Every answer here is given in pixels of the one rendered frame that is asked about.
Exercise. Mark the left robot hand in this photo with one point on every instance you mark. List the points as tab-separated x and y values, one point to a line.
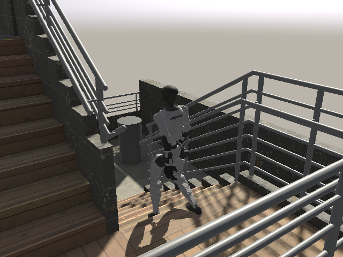
168	170

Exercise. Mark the robot right upper arm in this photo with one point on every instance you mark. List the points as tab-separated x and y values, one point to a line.
186	120

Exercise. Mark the robot shin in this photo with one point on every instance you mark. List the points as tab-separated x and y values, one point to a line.
187	192
155	197

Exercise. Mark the left robot forearm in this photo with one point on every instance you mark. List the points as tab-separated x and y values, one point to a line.
167	150

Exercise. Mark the robot left upper arm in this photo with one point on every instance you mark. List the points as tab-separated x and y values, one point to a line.
159	119

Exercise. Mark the right robot forearm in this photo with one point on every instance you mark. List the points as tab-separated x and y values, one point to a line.
184	136

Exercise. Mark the robot left shin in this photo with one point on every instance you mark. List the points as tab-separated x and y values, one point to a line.
155	197

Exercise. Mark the robot right shin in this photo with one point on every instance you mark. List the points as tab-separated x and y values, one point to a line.
187	192

